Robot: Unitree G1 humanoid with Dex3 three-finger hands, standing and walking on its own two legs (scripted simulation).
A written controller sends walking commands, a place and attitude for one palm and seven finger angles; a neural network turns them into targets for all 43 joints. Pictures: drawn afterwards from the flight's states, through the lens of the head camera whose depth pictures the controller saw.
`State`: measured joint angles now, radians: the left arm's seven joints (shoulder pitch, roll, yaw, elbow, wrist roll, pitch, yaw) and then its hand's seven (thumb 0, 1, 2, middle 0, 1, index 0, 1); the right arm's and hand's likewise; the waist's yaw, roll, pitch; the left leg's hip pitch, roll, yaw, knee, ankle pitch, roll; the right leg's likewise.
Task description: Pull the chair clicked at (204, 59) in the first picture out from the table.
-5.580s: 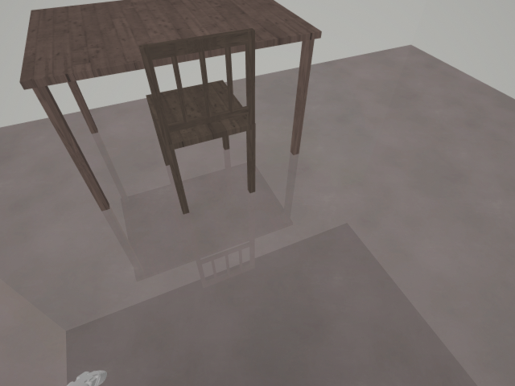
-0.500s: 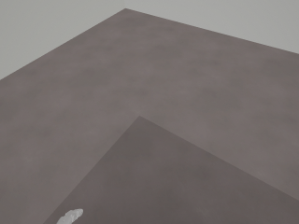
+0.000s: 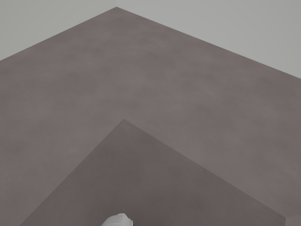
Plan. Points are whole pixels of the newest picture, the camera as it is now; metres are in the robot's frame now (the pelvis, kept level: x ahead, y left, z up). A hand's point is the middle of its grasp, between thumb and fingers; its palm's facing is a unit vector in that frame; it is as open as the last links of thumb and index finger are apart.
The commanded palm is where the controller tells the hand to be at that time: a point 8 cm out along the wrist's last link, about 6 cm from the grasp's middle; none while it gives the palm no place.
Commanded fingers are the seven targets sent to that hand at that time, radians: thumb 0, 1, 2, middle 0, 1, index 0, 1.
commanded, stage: turn to face it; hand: left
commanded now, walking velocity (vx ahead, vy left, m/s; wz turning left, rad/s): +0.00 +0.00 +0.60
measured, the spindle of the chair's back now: out of the picture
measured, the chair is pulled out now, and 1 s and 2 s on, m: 0.00 0.00 0.00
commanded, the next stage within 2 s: none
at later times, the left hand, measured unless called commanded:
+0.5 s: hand out of the picture +0.13 +0.20 -0.13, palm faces +0.27 -0.94 -0.23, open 7.4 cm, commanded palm none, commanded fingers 0.00 0.90 0.90 -0.20 -0.30 -0.20 -0.30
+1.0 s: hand out of the picture -0.05 +0.10 -0.13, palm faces +0.59 -0.75 -0.29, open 7.4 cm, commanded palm none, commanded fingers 0.00 0.90 0.90 -0.20 -0.30 -0.20 -0.30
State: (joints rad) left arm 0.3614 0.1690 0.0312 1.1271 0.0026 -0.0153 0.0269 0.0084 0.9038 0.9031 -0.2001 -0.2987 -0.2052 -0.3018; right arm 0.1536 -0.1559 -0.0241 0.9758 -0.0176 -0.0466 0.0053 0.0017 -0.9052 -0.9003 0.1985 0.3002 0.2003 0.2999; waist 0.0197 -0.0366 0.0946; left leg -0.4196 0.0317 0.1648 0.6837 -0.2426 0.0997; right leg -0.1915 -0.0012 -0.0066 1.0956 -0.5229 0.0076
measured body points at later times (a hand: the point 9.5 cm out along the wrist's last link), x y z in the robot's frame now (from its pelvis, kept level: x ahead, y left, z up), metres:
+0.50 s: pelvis +0.04 -0.02 +0.02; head +0.06 -0.01 +0.47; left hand +0.11 +0.25 -0.11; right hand +0.11 -0.25 -0.13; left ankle +0.09 +0.06 -0.72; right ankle +0.08 -0.17 -0.67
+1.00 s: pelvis +0.03 -0.08 +0.03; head +0.08 -0.09 +0.47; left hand -0.08 +0.14 -0.10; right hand +0.26 -0.26 -0.13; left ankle -0.08 +0.04 -0.64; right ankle +0.07 -0.16 -0.72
